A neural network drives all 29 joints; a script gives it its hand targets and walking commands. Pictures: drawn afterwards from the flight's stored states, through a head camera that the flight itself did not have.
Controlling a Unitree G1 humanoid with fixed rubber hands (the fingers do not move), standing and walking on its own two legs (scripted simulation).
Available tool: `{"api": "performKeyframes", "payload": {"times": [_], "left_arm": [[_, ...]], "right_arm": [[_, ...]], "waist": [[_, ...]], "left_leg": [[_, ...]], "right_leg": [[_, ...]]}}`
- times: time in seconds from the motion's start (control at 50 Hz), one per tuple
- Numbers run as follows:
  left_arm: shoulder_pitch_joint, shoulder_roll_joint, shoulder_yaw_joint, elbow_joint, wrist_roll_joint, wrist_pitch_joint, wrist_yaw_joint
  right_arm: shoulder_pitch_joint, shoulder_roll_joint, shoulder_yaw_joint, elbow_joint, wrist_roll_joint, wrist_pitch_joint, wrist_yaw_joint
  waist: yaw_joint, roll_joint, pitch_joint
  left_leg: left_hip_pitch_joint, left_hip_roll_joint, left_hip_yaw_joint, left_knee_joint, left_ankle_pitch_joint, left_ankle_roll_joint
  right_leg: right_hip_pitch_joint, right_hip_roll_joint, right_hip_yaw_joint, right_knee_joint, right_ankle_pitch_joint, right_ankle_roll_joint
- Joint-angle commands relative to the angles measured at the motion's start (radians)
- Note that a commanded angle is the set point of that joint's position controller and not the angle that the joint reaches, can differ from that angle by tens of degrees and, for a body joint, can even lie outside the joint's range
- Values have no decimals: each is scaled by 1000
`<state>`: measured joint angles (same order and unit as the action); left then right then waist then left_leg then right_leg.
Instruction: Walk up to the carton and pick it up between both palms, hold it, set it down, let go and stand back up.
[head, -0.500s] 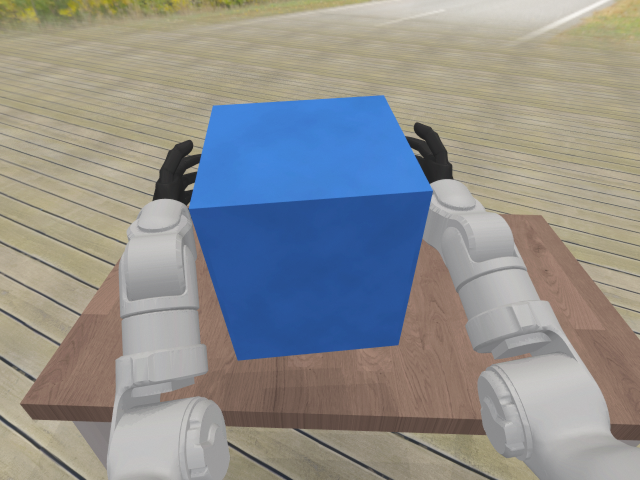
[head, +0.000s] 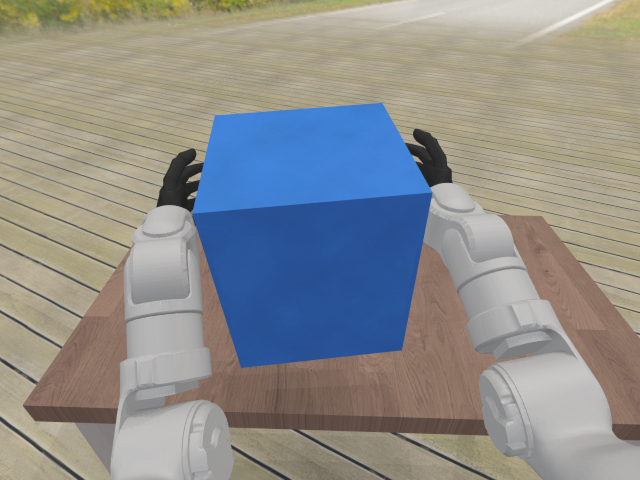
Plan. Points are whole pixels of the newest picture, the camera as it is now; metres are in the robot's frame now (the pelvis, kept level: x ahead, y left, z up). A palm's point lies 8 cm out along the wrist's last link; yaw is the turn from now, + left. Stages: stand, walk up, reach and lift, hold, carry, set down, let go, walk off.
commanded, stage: hold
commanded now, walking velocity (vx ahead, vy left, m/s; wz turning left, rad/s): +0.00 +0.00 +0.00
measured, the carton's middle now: (311, 236) +0.37 -0.01 +0.19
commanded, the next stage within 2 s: none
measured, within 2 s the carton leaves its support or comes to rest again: neither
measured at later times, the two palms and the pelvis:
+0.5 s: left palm (172, 210) +0.36 +0.15 +0.24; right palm (431, 185) +0.37 -0.15 +0.25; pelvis +0.00 +0.00 +0.00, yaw +1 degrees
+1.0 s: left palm (173, 207) +0.36 +0.15 +0.25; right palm (435, 186) +0.36 -0.15 +0.25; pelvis +0.00 +0.00 +0.00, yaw +0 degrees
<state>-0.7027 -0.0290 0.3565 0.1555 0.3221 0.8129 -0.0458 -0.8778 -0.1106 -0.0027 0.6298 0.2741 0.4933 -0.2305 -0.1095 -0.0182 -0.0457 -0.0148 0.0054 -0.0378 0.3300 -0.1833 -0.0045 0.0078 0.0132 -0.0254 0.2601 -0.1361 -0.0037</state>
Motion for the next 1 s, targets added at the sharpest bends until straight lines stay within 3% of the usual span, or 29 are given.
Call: {"api": "performKeyframes", "payload": {"times": [0.0, 0.04, 0.06, 0.14, 0.2, 0.24, 0.26, 0.28, 0.3, 0.32, 0.36, 0.38, 0.42, 0.44, 0.52, 0.6, 0.64, 0.68, 0.7, 0.72, 0.74, 0.78, 0.8, 0.82, 0.86, 0.88, 0.92, 0.94, 0.98], "left_arm": [[-797, -517, -508, -107, -205, -81, -134], [-787, -503, -487, -62, -202, -82, -130], [-813, -520, -510, -95, -215, -90, -129], [-768, -503, -437, -13, -171, -84, -136], [-787, -512, -468, -73, -196, -90, -131], [-765, -492, -451, -70, -196, -88, -135], [-722, -465, -424, -13, -171, -77, -140], [-713, -486, -438, -62, -181, -78, -147], [-745, -465, -431, -51, -176, -78, -151], [-748, -464, -428, -51, -180, -77, -157], [-779, -482, -442, -42, -179, -74, -156], [-770, -500, -476, -86, -193, -78, -154], [-753, -497, -467, -61, -191, -69, -151], [-755, -504, -478, -67, -191, -71, -150], [-818, -503, -468, -61, -184, -82, -144], [-781, -521, -508, -116, -203, -75, -135], [-742, -510, -499, -127, -198, -73, -135], [-699, -484, -441, -60, -159, -60, -142], [-732, -485, -444, -83, -165, -64, -148], [-707, -489, -450, -61, -159, -58, -152], [-707, -517, -491, -133, -189, -64, -153], [-745, -515, -508, -168, -210, -65, -145], [-717, -507, -510, -158, -215, -65, -146], [-742, -501, -497, -120, -200, -60, -144], [-749, -500, -484, -84, -189, -62, -147], [-737, -507, -476, -57, -164, -56, -145], [-725, -495, -430, -1, -145, -51, -150], [-759, -509, -440, -28, -154, -60, -150], [-781, -514, -472, -79, -180, -68, -144]], "right_arm": [[-714, 668, 288, -328, 116, -57, 114], [-726, 667, 282, -325, 110, -55, 110], [-729, 677, 283, -340, 110, -60, 109], [-708, 666, 259, -251, 83, -53, 117], [-733, 670, 293, -296, 122, -67, 119], [-718, 678, 310, -307, 126, -57, 105], [-700, 655, 300, -287, 118, -48, 99], [-693, 665, 315, -325, 135, -53, 93], [-665, 643, 288, -273, 128, -41, 89], [-678, 654, 290, -289, 122, -43, 91], [-687, 636, 257, -250, 112, -40, 100], [-667, 656, 270, -292, 119, -49, 100], [-714, 649, 283, -352, 135, -53, 92], [-708, 646, 278, -342, 132, -49, 91], [-693, 649, 244, -244, 97, -43, 116], [-718, 644, 290, -342, 137, -60, 109], [-705, 659, 320, -372, 154, -54, 96], [-643, 625, 288, -279, 131, -33, 96], [-663, 638, 285, -282, 124, -37, 103], [-634, 620, 267, -255, 112, -35, 105], [-659, 652, 294, -342, 127, -53, 106], [-690, 650, 316, -395, 152, -55, 98], [-685, 664, 334, -445, 159, -56, 88], [-705, 636, 305, -387, 144, -45, 87], [-689, 648, 280, -349, 117, -41, 92], [-677, 632, 265, -289, 107, -38, 103], [-699, 635, 249, -253, 80, -40, 118], [-702, 646, 242, -250, 76, -43, 124], [-706, 657, 263, -271, 96, -50, 125]], "waist": [[-4, 54, -390], [0, 33, -372], [-13, 42, -412], [19, 13, -320], [21, 43, -414], [17, 1, -416], [18, -18, -359], [14, -13, -389], [-8, 4, -358], [2, -11, -355], [-5, 41, -303], [-15, 58, -341], [-8, 38, -364], [-19, 52, -347], [-8, 59, -304], [-1, 86, -422], [5, 58, -412], [-3, 27, -333], [5, 22, -336], [-12, 33, -298], [-4, 36, -364], [-4, 46, -416], [-13, 17, -434], [-9, 43, -371], [-17, 26, -305], [-2, 59, -252], [23, 24, -231], [17, 31, -257], [16, 57, -342]], "left_leg": [[5, -48, 43, -34, 190, -24], [4, -52, 43, -31, 192, -16], [8, -55, 40, -31, 176, -18], [-47, -45, 43, -70, 105, 0], [-6, -51, 41, -32, 206, -12], [14, -56, 41, -18, 252, -7], [9, -59, 45, -25, 234, -4], [22, -60, 42, -17, 270, -8], [14, -61, 46, -30, 225, -15], [-1, -61, 43, -35, 211, -7], [-19, -53, 42, -50, 167, -20], [6, -56, 42, -32, 219, -26], [9, -60, 38, -19, 234, -24], [6, -53, 37, -26, 232, -29], [-41, -44, 42, -67, 119, -20], [32, -46, 35, -14, 279, -41], [46, -58, 34, 2, 326, -38], [24, -49, 40, -33, 239, -24], [1, -46, 42, -40, 224, -19], [-1, -45, 43, -51, 202, -24], [16, -43, 40, -33, 269, -29], [53, -51, 33, 0, 336, -38], [66, -58, 37, 17, 375, -30], [44, -54, 34, 3, 324, -36], [-3, -52, 43, -33, 191, -21], [-34, -41, 45, -59, 146, -16], [-80, -37, 52, -87, 65, 4], [-91, -34, 51, -94, 48, 2], [-34, -39, 46, -60, 138, -14]], "right_leg": [[134, 55, -20, 8, 152, 42], [129, 51, -19, 5, 171, 49], [125, 52, -18, 7, 159, 50], [110, 52, -19, -4, 89, 44], [156, 54, -19, 12, 169, 43], [172, 57, -21, 12, 244, 54], [163, 53, -16, 2, 246, 58], [182, 55, -19, 11, 288, 59], [164, 51, -19, 1, 244, 59], [163, 48, -23, -1, 232, 61], [122, 51, -25, -8, 148, 46], [142, 50, -22, -1, 199, 47], [151, 51, -22, 0, 238, 54], [152, 54, -24, 2, 224, 49], [109, 48, -24, -5, 79, 41], [163, 62, -29, 21, 213, 39], [169, 61, -25, 20, 281, 53], [157, 62, -25, 2, 210, 51], [156, 63, -28, 5, 189, 48], [141, 58, -22, -2, 171, 40], [164, 64, -28, 9, 220, 38], [180, 66, -29, 15, 278, 45], [212, 65, -23, 16, 350, 56], [170, 62, -27, 13, 290, 52], [118, 57, -26, -6, 168, 50], [99, 59, -28, -7, 98, 35], [107, 55, -22, -16, 26, 30], [108, 54, -19, -9, 17, 28], [114, 56, -24, 7, 88, 29]]}}
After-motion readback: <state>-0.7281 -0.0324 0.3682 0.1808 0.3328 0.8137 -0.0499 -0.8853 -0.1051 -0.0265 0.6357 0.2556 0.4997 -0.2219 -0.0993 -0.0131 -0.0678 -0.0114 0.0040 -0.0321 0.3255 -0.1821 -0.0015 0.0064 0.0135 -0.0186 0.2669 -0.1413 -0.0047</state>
